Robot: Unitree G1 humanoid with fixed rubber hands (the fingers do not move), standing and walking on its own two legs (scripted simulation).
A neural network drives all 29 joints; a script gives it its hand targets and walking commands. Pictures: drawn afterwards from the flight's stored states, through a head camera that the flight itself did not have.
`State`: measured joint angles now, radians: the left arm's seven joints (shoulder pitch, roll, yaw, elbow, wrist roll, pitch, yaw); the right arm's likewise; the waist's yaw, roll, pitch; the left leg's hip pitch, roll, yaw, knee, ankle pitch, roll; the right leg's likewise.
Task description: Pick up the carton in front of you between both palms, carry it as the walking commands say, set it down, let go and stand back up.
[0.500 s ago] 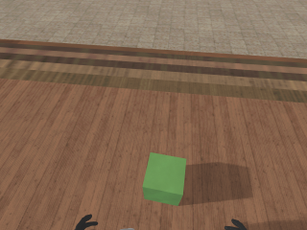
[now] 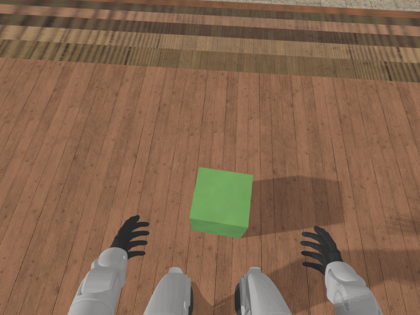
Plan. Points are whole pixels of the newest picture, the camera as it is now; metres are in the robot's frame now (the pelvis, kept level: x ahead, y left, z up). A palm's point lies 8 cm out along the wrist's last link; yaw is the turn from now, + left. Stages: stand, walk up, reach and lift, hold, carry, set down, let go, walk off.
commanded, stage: reach and lift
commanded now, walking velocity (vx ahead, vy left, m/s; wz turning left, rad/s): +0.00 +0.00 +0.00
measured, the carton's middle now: (220, 204) +0.46 -0.03 -0.58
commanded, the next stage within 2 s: none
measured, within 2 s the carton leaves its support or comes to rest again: neither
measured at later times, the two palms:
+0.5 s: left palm (149, 164) +0.44 +0.17 -0.13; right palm (307, 185) +0.39 -0.22 -0.13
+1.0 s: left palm (163, 164) +0.50 +0.16 -0.25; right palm (291, 181) +0.44 -0.22 -0.25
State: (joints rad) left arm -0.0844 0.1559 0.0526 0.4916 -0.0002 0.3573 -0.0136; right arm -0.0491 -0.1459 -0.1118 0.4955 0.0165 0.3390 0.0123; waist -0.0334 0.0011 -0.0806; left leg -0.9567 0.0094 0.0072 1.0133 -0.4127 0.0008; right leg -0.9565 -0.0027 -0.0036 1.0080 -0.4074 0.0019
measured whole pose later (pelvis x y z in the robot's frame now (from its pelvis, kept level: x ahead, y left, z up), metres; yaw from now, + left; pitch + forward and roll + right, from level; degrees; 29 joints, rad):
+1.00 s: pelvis -0.03 +0.01 -0.11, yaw -1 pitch +53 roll -2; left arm -1.20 0.27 0.29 1.02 0.10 0.10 0.02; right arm -1.05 -0.16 -0.44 0.88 -0.04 0.06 -0.04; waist -0.07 0.03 -0.14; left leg -1.87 0.00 -0.01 1.36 -0.43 0.01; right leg -1.85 0.00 -0.01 1.34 -0.42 0.02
